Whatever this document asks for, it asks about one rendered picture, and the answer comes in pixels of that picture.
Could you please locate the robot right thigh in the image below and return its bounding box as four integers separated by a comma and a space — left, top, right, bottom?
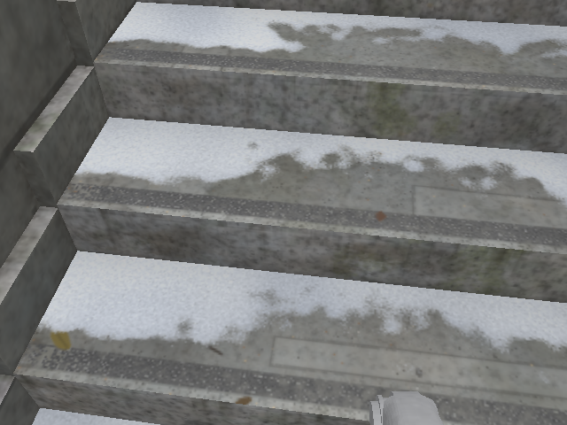
369, 391, 444, 425

